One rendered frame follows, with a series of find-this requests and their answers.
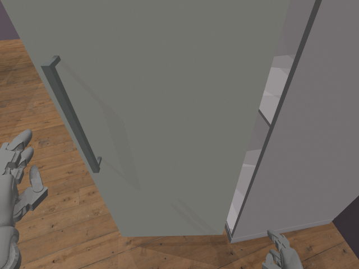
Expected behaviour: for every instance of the robot left hand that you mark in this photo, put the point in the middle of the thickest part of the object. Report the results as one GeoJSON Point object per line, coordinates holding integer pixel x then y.
{"type": "Point", "coordinates": [13, 160]}

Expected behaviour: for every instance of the robot right hand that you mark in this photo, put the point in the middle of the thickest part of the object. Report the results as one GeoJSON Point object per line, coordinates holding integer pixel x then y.
{"type": "Point", "coordinates": [286, 259]}

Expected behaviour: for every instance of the robot left forearm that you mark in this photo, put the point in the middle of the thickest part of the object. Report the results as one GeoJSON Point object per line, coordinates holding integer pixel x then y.
{"type": "Point", "coordinates": [10, 256]}

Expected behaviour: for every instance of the fridge door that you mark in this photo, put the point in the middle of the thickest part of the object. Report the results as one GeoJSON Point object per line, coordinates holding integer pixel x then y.
{"type": "Point", "coordinates": [167, 93]}

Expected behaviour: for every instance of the handle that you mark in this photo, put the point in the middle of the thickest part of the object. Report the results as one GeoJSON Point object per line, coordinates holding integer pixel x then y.
{"type": "Point", "coordinates": [64, 101]}

